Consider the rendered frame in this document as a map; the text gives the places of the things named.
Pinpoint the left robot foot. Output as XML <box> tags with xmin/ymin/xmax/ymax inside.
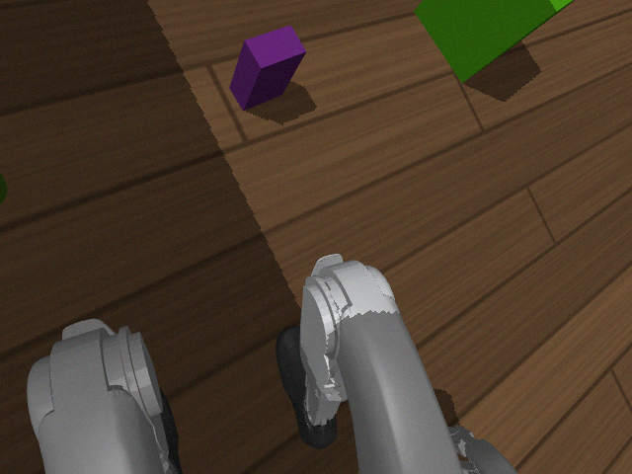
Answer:
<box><xmin>159</xmin><ymin>388</ymin><xmax>183</xmax><ymax>474</ymax></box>

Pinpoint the right robot foot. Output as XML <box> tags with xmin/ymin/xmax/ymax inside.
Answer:
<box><xmin>276</xmin><ymin>326</ymin><xmax>337</xmax><ymax>449</ymax></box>

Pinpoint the right robot hand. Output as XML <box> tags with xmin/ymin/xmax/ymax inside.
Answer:
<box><xmin>448</xmin><ymin>425</ymin><xmax>518</xmax><ymax>474</ymax></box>

